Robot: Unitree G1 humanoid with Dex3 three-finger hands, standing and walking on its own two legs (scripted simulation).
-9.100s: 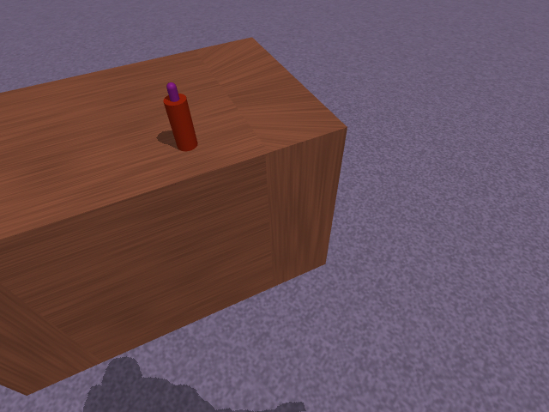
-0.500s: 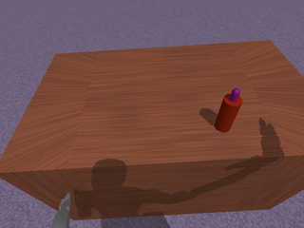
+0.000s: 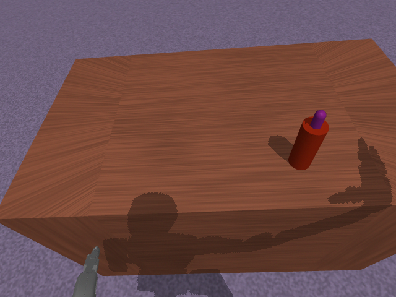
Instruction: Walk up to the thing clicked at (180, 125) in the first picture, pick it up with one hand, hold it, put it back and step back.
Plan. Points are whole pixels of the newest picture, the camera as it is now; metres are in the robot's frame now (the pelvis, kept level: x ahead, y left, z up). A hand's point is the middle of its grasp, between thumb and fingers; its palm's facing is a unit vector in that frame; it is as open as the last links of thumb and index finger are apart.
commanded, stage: go down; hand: right
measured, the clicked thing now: (309, 139) +0.46 -0.21 +0.02
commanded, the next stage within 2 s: approach in 1.62 s
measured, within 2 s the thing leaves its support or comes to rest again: neither
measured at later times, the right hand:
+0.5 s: hand out of the picture +0.35 -0.39 +0.12, palm faces +0.22 +0.98 +0.02, open 17.5 cm
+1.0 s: hand out of the picture +0.37 -0.39 +0.11, palm faces +0.21 +0.98 +0.02, open 17.7 cm
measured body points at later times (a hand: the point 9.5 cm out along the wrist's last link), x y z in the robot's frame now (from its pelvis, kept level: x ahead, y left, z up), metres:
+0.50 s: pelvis -0.01 +0.00 -0.01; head +0.05 -0.03 +0.44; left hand +0.14 +0.26 -0.07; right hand +0.34 -0.44 +0.12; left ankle -0.01 +0.14 -0.73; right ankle -0.02 -0.11 -0.73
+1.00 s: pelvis -0.01 -0.01 -0.02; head +0.06 -0.04 +0.43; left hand +0.14 +0.25 -0.08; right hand +0.35 -0.45 +0.11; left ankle -0.01 +0.14 -0.73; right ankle -0.02 -0.11 -0.73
